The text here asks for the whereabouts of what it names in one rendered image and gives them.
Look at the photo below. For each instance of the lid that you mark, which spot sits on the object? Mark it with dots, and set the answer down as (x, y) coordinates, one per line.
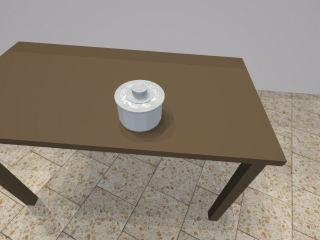
(126, 101)

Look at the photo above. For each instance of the pot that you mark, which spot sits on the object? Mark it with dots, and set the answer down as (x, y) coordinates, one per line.
(140, 122)

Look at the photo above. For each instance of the knob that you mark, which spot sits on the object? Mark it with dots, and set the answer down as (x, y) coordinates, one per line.
(139, 89)

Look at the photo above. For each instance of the table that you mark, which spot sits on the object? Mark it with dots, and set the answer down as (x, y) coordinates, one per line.
(63, 96)

